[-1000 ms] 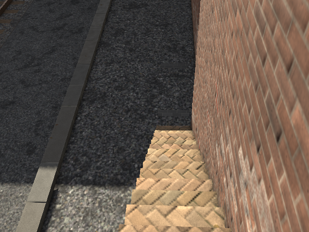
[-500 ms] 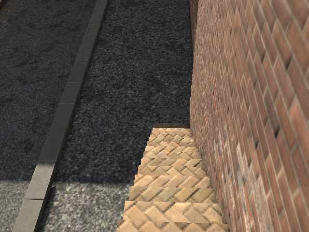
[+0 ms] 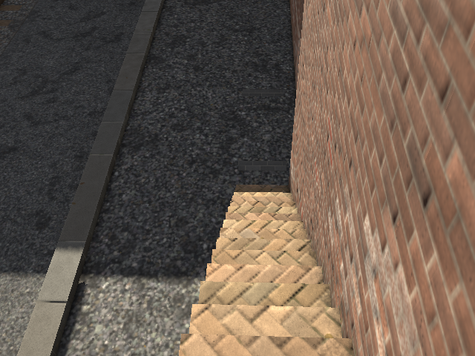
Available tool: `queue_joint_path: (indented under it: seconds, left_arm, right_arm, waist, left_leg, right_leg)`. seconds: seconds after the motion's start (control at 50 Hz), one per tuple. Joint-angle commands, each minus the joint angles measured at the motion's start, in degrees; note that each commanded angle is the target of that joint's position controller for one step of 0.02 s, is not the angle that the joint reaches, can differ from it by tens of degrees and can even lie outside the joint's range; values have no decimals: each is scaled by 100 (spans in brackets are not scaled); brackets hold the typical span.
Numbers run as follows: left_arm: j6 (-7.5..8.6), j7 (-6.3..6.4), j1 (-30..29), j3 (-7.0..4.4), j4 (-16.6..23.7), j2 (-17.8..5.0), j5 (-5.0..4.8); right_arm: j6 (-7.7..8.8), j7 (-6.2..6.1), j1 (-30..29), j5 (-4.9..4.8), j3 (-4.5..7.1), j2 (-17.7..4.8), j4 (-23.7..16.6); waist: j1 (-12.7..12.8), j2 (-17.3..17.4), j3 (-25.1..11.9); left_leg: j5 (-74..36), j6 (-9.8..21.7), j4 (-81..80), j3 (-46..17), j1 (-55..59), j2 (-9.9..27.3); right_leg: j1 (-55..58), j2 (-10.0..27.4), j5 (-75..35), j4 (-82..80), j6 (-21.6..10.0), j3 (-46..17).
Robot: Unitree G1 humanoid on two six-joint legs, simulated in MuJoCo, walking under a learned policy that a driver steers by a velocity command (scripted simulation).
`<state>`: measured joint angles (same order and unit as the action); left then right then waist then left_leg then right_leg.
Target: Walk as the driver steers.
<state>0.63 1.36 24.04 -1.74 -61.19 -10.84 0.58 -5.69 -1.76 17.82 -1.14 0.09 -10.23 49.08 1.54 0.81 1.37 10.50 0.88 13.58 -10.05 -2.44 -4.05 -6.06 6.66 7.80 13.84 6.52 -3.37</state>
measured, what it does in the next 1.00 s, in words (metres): stands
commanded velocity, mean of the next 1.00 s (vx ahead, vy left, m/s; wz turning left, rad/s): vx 0.09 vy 0.00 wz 0.00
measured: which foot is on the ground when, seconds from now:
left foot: down 0.00-1.00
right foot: down 0.00-1.00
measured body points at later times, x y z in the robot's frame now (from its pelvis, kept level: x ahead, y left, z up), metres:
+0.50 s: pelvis +0.01 +0.00 +0.00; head +0.02 -0.01 +0.45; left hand -0.06 +0.24 -0.14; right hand +0.06 -0.23 -0.15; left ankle -0.04 +0.12 -0.75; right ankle +0.00 -0.19 -0.75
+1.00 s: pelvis +0.01 +0.00 +0.00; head +0.02 -0.01 +0.45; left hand -0.02 +0.26 -0.14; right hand +0.06 -0.23 -0.15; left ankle -0.04 +0.12 -0.75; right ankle +0.00 -0.19 -0.75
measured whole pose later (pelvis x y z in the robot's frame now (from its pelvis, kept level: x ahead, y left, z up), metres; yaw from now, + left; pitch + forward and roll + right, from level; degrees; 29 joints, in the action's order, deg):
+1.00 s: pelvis +0.01 +0.00 +0.00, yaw +0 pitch -1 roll +1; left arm 0.5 2.1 20.1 -1.9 -62.4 -12.2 -0.2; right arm -5.0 -1.9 16.8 -1.0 0.1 -11.5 50.4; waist 1.0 1.2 1.7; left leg 10.3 0.9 11.6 -10.2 0.0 -3.8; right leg -3.1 6.9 7.4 11.2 6.7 -2.8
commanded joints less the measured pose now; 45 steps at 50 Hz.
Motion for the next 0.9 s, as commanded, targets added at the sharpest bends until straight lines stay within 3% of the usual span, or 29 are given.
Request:
queue_joint_path:
  seconds: [0.02, 0.3, 0.34, 0.42, 0.48, 0.5, 0.52, 0.56, 0.9]
  left_arm:
    - [12, 18, 667, -108, -10, -606, -3]
    - [8, 28, 717, -108, -72, -573, -9]
    - [-23, 70, 734, -107, -78, -556, -10]
    - [-31, 143, 686, -108, -3, -517, -21]
    - [34, 183, 772, -89, 14, -493, -77]
    - [59, 193, 828, -87, -27, -515, -104]
    - [91, 206, 703, -107, -6, -674, -117]
    - [140, 220, 596, -86, -2, -713, -176]
    - [26, 132, 223, -112, -111, -790, -115]
  right_arm:
    - [39, -13, 260, 1, 94, -433, -203]
    - [36, -21, 301, -6, 100, -423, -133]
    - [40, -32, 263, 26, 86, -415, -166]
    - [69, -68, 140, 42, 77, -431, -251]
    - [121, -110, 95, 1, 71, -420, -277]
    - [163, -93, 157, 12, 51, -362, -227]
    - [209, -101, 266, 29, 52, -375, -204]
    - [221, -131, 243, -37, 91, -490, -222]
    - [134, -49, 177, -12, 111, -578, -92]
  waist:
    - [-4, -94, 280]
    - [-10, -104, 290]
    - [-17, -101, 230]
    - [0, 29, 509]
    - [18, 52, 502]
    - [20, 99, 472]
    - [-38, -74, 257]
    - [-61, -128, 84]
    - [-25, -103, 106]
  left_leg:
    - [-1745, 148, -72, -215, -126, 409]
    - [-1771, 149, -63, -197, -134, 399]
    - [-1041, 141, -154, -164, -194, 336]
    - [133, 172, -398, -255, -613, 285]
    - [-519, 181, -249, -183, -461, 263]
    - [-1362, 133, -98, -133, -310, 280]
    - [-2381, 57, 34, -214, 60, 426]
    - [-2997, 4, 139, -242, 457, 513]
    - [-2780, -21, -48, -306, 348, 604]
  right_leg:
    - [-180, -88, -43, -233, 0, 104]
    - [-177, -89, -66, -248, 6, 117]
    - [-166, -157, 425, -246, -9, 184]
    - [-268, -230, 768, -109, -72, 254]
    - [-294, -240, 627, -10, -137, 255]
    - [-270, -90, 161, -89, -126, 107]
    - [-230, -19, -549, -35, -128, 88]
    - [-129, 73, -1195, -95, -95, 23]
    - [237, 104, -1148, -335, -4, 86]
